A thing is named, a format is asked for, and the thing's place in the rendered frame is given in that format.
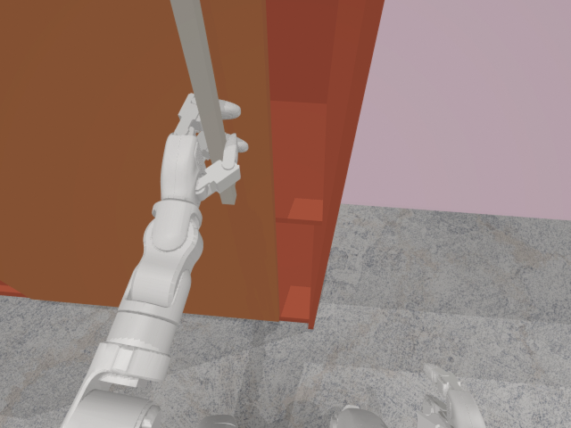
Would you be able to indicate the robot right hand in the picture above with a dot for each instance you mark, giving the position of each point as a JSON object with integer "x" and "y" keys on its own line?
{"x": 460, "y": 410}

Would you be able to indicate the handle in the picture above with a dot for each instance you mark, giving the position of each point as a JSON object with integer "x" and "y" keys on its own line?
{"x": 189, "y": 19}

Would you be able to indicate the robot left hand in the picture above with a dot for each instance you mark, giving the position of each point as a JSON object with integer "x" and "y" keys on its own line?
{"x": 185, "y": 154}

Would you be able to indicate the robot right thigh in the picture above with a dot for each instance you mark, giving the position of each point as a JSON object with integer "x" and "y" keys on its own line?
{"x": 356, "y": 418}

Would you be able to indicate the robot left forearm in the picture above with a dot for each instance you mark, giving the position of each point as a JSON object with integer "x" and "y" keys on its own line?
{"x": 137, "y": 347}

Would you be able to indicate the robot left upper arm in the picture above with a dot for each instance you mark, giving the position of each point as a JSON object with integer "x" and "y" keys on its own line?
{"x": 105, "y": 409}

